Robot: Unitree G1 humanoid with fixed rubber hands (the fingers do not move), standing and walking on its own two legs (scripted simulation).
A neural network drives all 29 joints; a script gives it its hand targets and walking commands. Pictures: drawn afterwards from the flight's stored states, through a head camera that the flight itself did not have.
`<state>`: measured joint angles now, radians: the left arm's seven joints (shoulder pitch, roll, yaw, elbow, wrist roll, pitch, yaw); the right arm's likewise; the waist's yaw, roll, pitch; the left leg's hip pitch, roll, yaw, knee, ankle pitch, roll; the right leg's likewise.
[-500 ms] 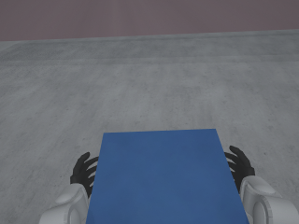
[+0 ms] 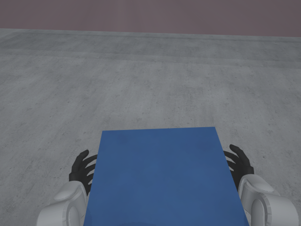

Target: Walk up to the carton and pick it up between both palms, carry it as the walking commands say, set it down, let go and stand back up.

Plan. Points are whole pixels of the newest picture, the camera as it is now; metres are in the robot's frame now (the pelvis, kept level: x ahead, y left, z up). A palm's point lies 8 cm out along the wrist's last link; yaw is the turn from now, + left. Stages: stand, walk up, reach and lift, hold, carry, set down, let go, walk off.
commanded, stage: carry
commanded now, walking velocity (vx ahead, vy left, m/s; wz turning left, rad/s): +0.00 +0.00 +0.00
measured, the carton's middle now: (160, 193) +0.23 +0.00 +0.02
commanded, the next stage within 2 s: none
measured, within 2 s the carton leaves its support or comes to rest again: neither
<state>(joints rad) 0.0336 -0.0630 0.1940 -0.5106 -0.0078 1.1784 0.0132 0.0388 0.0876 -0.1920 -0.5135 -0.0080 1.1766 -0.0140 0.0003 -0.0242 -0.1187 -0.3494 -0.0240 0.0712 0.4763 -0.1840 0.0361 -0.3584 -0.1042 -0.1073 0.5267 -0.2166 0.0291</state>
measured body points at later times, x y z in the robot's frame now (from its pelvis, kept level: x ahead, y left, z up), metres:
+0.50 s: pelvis -0.04 -0.02 -0.01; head -0.03 -0.03 +0.44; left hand +0.20 +0.16 +0.07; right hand +0.20 -0.21 +0.07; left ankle +0.04 +0.10 -0.74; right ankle +0.03 -0.14 -0.74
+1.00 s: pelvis -0.10 -0.01 -0.03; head -0.11 +0.01 +0.42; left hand +0.15 +0.16 +0.05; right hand +0.13 -0.20 +0.05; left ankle +0.04 +0.10 -0.74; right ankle +0.01 -0.14 -0.72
